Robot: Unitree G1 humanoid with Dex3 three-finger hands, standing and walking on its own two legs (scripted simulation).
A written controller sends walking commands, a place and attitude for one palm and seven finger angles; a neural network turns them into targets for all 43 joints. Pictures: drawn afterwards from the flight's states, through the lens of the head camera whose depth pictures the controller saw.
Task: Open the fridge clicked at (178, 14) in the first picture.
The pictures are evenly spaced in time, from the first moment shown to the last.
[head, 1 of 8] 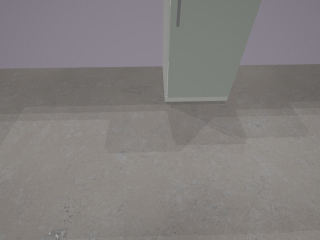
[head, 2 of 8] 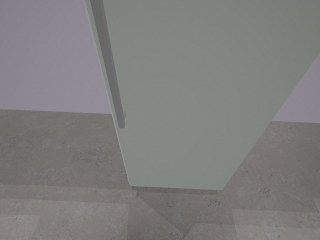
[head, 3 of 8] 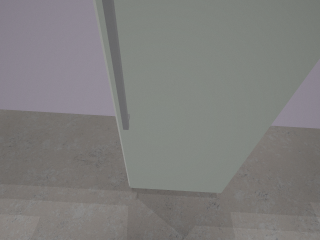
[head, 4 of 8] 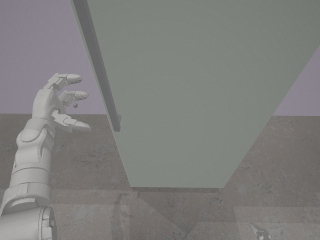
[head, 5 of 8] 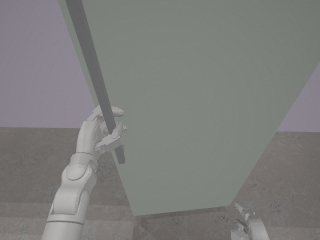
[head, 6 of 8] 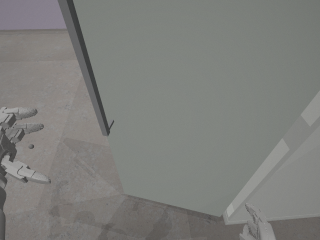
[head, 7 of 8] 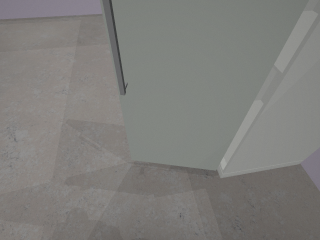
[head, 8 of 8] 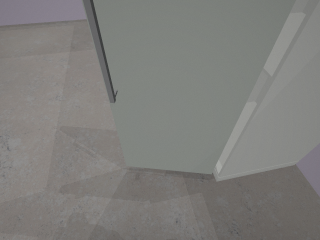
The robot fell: no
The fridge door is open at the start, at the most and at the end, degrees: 0 75 72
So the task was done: yes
